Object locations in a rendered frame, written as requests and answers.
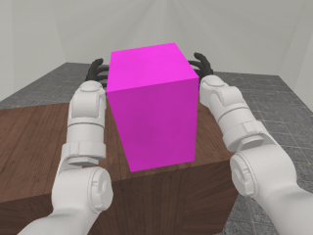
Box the left robot upper arm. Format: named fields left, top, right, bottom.
left=18, top=166, right=113, bottom=235

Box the left robot forearm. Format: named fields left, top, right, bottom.
left=51, top=80, right=107, bottom=206

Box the robot left hand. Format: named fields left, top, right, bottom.
left=85, top=58, right=110, bottom=96

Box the right robot upper arm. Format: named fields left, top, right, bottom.
left=230, top=143, right=313, bottom=235

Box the robot right hand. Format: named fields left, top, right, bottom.
left=188, top=52, right=213, bottom=91

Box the carton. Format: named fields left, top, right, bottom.
left=106, top=42, right=200, bottom=172

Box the right robot forearm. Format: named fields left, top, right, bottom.
left=200, top=74, right=297, bottom=181

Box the pedestal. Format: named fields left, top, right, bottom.
left=0, top=92, right=239, bottom=235

